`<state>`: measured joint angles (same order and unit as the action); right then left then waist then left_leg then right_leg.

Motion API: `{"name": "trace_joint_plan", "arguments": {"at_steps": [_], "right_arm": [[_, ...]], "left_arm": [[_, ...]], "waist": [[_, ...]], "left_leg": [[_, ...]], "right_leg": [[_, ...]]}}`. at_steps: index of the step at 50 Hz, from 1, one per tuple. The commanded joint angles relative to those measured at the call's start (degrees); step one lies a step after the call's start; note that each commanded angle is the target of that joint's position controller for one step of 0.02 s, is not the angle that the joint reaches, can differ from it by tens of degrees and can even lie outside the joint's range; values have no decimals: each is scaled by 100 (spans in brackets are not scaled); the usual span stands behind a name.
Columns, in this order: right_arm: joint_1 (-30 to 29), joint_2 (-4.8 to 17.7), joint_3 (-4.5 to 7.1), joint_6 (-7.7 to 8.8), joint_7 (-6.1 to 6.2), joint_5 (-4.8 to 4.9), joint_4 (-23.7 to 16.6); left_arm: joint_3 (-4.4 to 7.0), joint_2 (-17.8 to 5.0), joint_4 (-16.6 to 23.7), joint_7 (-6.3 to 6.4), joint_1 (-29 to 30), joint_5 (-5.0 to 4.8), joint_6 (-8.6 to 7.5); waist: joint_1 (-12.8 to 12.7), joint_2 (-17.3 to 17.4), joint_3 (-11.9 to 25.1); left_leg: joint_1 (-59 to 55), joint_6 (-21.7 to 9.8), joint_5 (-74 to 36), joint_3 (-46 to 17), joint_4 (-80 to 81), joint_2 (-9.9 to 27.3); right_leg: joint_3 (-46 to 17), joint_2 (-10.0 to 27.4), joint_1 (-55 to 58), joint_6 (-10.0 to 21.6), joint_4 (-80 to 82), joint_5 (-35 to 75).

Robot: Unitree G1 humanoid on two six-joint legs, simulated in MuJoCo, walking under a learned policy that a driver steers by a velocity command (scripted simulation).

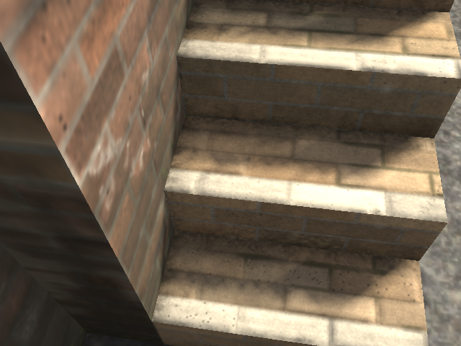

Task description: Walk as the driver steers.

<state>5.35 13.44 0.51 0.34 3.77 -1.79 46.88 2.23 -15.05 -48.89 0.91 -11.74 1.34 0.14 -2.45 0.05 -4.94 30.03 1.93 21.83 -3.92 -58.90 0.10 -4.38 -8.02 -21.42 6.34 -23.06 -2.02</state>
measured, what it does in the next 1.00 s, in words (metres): steps on the spot: left foot, then right foot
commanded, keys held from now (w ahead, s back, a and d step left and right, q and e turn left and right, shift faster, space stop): e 0.50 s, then no key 0.12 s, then q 0.34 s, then w+q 0.04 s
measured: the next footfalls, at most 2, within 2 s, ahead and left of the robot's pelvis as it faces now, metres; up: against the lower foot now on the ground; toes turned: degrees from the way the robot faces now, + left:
left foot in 0.24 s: +0.07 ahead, +0.14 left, +0.00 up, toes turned -12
right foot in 0.64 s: -0.03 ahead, -0.10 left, +0.00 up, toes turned -21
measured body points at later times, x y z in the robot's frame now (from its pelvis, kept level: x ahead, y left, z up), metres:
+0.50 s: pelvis -0.01 +0.03 +0.01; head +0.03 +0.06 +0.46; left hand +0.20 +0.27 -0.12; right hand +0.01 -0.27 -0.09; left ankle +0.03 +0.15 -0.73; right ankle -0.08 -0.09 -0.66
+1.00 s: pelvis -0.05 -0.01 +0.00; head -0.03 -0.02 +0.45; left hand +0.15 +0.19 -0.11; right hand -0.10 -0.26 -0.14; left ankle -0.05 +0.11 -0.69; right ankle -0.07 -0.08 -0.73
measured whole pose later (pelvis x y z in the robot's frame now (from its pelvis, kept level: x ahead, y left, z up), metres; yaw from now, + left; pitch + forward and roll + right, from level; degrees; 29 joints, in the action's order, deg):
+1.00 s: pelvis -0.05 -0.01 +0.00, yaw -14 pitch -1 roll -1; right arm 19.5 12.2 2.4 -3.1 2.3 -0.7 49.8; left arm 1.4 -12.5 -48.2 2.7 -7.5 1.3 0.4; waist 2.7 1.7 -3.3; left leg 19.3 2.4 26.8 0.4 -50.1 1.5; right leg 8.0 -2.5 -10.3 4.8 -24.5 -13.7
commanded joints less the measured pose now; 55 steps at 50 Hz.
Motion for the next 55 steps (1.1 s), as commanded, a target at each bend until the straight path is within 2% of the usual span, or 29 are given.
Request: {"name": "trace_joint_plan", "arguments": {"at_steps": [1,3,7,9,10,11,12,13,14,15,16,20,23,26,29,30,32,33,34,35,36,37,39,41,43,48,52,54,55], "right_arm": [[674,540,123,-230,74,39,-25],[429,560,124,-239,78,47,-61],[458,605,133,-72,77,165,-24],[811,611,119,63,156,187,31],[886,728,161,116,218,273,-3],[1134,793,186,208,248,255,-1],[1131,1134,261,263,288,153,-94],[509,1652,399,209,333,35,-368],[273,1302,364,115,303,112,-274],[37,926,275,87,277,126,-409],[0,778,263,69,239,85,-469],[914,913,292,17,107,131,-341],[1157,1116,404,-1,73,124,-309],[1102,1303,490,1,31,121,-285],[871,1242,489,19,-62,88,-307],[777,1196,470,2,-92,124,-286],[1046,900,394,-46,-191,133,-183],[1341,258,224,-64,-344,53,-318],[1278,197,181,-106,-259,134,-322],[1138,395,216,-157,-239,205,-166],[1138,395,208,-152,-254,285,-124],[1316,466,229,-138,-267,284,58],[1581,546,277,-164,-321,173,191],[1573,538,314,-163,-346,191,156],[1545,546,335,-199,-337,104,121],[1386,243,264,-294,-86,98,-67],[1129,318,245,-246,-180,75,-279],[1334,201,178,-185,-206,144,-170],[1615,213,191,-127,-307,223,-50]], "left_arm": [[262,-946,405,37,2,56,53],[284,-937,440,55,44,66,136],[366,-1081,437,46,104,81,218],[353,-945,543,0,382,46,271],[351,-917,518,20,289,-29,231],[336,-919,500,22,316,-110,223],[259,-621,582,41,204,-189,211],[288,-580,713,55,244,-153,209],[402,-1144,773,5,456,168,155],[464,-1190,584,-98,173,172,125],[437,-1038,335,-154,-159,162,146],[301,-721,559,-245,285,117,273],[246,-676,710,-285,683,3,314],[183,-581,879,-235,742,-44,330],[162,-564,874,-258,492,-80,315],[136,-484,758,-260,272,-81,299],[134,-635,570,-238,-25,38,209],[46,-815,633,-184,-202,156,85],[47,-996,687,-84,-91,49,35],[-96,-472,565,-37,201,47,13],[-167,-351,510,9,525,83,-3],[-138,-478,520,67,718,124,-32],[-64,-672,505,109,639,25,-52],[-14,-676,476,92,480,-37,-52],[37,-644,442,132,434,-33,-22],[123,-544,291,229,328,-23,-4],[283,-861,280,187,200,20,-64],[315,-972,381,119,401,42,-140],[332,-1035,412,78,497,14,-204]], "waist": [[132,-738,1154],[29,-912,968],[-12,-1003,775],[157,-981,774],[170,-1070,631],[360,-961,758],[269,-123,958],[162,1424,709],[-39,953,397],[-182,587,563],[-208,561,688],[332,792,543],[610,996,527],[552,1080,538],[404,1452,740],[219,1362,842],[111,474,952],[194,-1244,1205],[87,-1479,1162],[251,-757,632],[413,-814,250],[481,-863,199],[471,-920,284],[397,-679,400],[334,-697,249],[313,-488,269],[221,-636,469],[388,-349,314],[534,-250,283]], "left_leg": [[-541,25,-91,184,502,-123],[-570,-31,-167,139,938,-168],[-899,-205,-117,37,1879,-324],[-1562,-429,54,29,2687,-374],[-1876,-440,-489,81,3327,-340],[-2391,-461,-772,-32,4040,-111],[-2711,-703,-374,-934,4667,951],[-1933,-1527,-363,-2583,5365,2473],[-1161,-1705,-1446,-1806,5141,2457],[-1247,-1518,-1945,-1135,4770,1903],[-1551,-1308,-2494,-484,4465,1461],[-2789,-1411,-4131,-44,3889,1354],[-3419,-1325,-3561,-120,3880,1434],[-2839,-1252,-3509,53,3889,1581],[-2482,-1193,-3611,147,3725,1549],[-2353,-1070,-3559,265,3483,1463],[-1338,-560,-2388,609,2658,1121],[-110,-196,947,998,1384,656],[-725,-97,1205,398,1456,424],[-1035,-74,759,76,1429,543],[-1028,-86,415,-11,1553,470],[-1094,-70,134,66,1442,336],[-1034,-36,-1,204,965,201],[-826,9,132,226,496,162],[-513,70,191,172,360,157],[-487,96,585,343,741,237],[-705,-251,827,554,1497,184],[-1266,-519,783,608,2164,179],[-1793,-646,303,733,2777,74]], "right_leg": [[-1737,1453,558,258,695,1],[-2070,1380,439,119,983,-1536],[-2522,1409,508,102,1150,-2011],[-2692,1338,286,62,1188,-2039],[-2557,1086,269,-40,1117,-2036],[-2386,780,167,-238,830,-2052],[-1865,456,-90,-446,-239,-2523],[-402,-616,-632,-629,-2650,-2853],[-211,167,-636,-692,-3707,-2455],[-286,160,-397,-653,-4219,-2203],[-276,81,-518,-677,-4808,-2016],[-137,119,-1379,-943,-4696,-2294],[-21,317,-1400,-1094,-3418,-2278],[345,559,-451,-999,-2384,-2430],[707,508,323,-680,-1450,-2106],[790,529,760,-533,-750,-1685],[245,808,2136,-368,556,-730],[-1670,2516,2978,-179,717,333],[-1836,3048,1528,439,805,1073],[-1154,2505,1230,341,865,683],[-775,2168,956,139,930,384],[-448,1931,962,23,966,367],[-78,1866,1100,98,785,1072],[-53,2034,1295,314,653,1294],[-66,2099,1408,481,665,1132],[-204,2395,1550,798,635,504],[-521,2527,1588,765,1177,-2175],[-600,2642,1236,644,1426,-2561],[-300,2468,1011,500,1435,-2549]]}}
Keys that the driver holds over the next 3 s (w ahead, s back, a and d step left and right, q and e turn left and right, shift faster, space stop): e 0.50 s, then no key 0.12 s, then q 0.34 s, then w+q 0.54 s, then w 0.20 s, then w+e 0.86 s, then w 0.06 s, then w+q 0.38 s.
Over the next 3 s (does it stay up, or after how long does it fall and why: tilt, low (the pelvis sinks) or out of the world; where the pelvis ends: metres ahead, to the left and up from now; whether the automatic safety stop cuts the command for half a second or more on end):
stays up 0.42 -0.06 0.16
